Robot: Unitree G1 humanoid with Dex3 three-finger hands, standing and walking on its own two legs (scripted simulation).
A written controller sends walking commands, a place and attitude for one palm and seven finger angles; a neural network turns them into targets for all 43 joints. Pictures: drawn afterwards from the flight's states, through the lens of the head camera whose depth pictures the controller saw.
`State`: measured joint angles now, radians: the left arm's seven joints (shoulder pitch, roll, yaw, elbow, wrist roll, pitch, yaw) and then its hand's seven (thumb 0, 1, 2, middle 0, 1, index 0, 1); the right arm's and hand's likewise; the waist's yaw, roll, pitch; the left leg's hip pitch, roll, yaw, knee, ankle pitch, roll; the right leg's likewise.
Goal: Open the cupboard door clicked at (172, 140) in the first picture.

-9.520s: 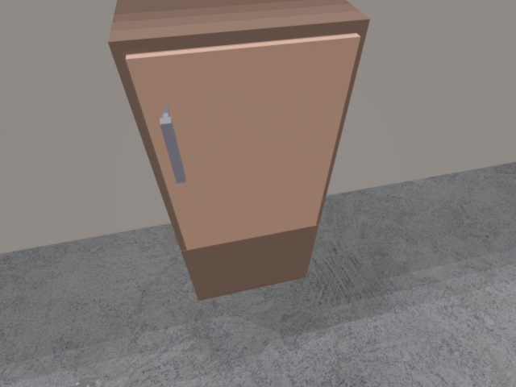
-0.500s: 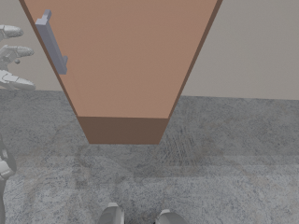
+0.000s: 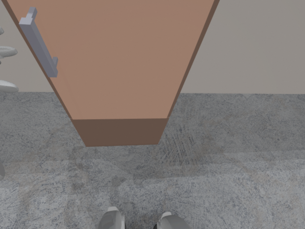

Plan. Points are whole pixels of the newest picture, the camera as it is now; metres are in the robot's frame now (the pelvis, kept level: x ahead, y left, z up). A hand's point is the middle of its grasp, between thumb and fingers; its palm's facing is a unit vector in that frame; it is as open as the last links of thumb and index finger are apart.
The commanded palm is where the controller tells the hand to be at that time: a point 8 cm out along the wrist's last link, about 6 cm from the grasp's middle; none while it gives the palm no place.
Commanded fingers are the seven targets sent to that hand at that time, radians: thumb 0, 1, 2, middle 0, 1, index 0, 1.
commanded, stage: move the hooked fingers beside the handle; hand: left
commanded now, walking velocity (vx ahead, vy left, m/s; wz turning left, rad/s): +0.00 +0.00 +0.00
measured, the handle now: (43, 45) +0.53 +0.23 +0.13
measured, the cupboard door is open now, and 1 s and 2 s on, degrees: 0 0 0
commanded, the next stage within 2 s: slide the fingers in behind the handle in 0.16 s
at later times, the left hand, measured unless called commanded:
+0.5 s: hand (6, 65) +0.47 +0.30 +0.12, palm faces +0.00 -1.00 +0.02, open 14.0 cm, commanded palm +0.46 +0.33 +0.12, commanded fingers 0.00 -0.50 0.30 -0.30 -1.20 -0.30 -1.20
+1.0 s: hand (33, 64) +0.47 +0.25 +0.12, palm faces +0.01 -1.00 +0.01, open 14.0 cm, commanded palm +0.46 +0.29 +0.12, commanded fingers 0.00 -0.50 0.30 -0.30 -1.20 -0.30 -1.20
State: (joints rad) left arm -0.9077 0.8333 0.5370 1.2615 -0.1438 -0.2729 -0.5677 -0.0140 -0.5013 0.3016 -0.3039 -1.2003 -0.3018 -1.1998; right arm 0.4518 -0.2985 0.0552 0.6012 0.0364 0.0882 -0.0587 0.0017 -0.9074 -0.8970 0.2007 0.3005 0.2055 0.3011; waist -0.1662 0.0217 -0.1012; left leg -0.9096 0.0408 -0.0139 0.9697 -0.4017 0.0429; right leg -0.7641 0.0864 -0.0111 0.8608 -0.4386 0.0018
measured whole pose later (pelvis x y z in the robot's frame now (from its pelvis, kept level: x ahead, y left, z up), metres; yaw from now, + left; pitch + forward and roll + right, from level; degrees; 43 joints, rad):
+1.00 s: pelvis -0.01 +0.00 +0.00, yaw +1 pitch +17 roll -4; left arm -0.90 0.62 0.40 1.20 -0.15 -0.29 -0.41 -0.01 -0.50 0.30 -0.30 -1.20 -0.30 -1.20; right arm 0.41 -0.29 0.05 0.61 0.03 0.07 -0.04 0.00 -0.91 -0.90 0.20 0.30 0.21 0.30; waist -0.15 0.03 -0.10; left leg -0.85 0.02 -0.02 0.94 -0.39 0.04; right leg -0.71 0.07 -0.02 0.86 -0.44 0.00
